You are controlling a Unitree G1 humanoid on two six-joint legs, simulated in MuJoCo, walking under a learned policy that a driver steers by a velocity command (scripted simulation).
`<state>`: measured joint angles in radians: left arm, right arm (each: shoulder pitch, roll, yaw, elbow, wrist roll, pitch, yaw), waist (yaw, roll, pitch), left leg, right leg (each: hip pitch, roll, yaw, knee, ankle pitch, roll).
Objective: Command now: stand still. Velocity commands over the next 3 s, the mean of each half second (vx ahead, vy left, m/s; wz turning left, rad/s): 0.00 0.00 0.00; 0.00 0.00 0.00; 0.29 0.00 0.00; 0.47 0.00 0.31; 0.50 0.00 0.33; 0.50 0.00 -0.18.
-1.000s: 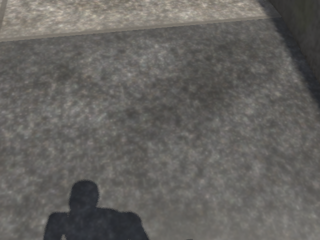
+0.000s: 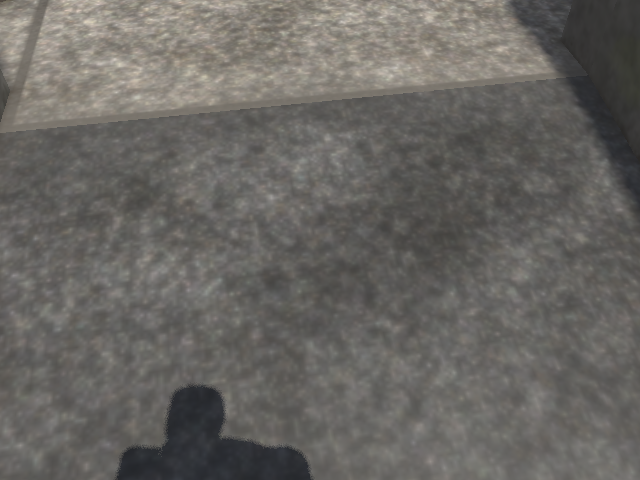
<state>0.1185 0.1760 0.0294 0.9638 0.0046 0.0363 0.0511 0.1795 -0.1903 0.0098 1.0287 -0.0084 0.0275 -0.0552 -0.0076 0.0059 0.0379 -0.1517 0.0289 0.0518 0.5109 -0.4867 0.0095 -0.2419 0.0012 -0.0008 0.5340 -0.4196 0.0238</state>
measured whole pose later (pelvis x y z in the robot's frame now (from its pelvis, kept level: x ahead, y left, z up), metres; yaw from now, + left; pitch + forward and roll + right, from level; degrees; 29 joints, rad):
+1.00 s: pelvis +0.01 +0.01 +0.00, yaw +0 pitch +0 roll +0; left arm 0.15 0.18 0.01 1.10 0.00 0.03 0.06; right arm 0.28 -0.17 0.02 1.05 -0.01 0.01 -0.05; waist 0.00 0.01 0.02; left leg -0.15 0.01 0.04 0.47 -0.47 0.03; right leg -0.23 -0.02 0.00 0.49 -0.41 0.04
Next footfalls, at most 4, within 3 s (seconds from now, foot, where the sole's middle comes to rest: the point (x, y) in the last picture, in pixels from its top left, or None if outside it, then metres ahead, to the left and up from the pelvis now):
1.70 left None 0.47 0.08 -0.70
2.18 right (355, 331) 0.79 -0.05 -0.65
2.64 left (203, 303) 0.86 0.29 -0.63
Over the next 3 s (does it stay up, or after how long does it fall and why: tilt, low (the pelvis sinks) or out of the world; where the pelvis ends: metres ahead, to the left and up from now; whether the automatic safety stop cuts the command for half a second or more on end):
stays up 0.92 0.20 0.14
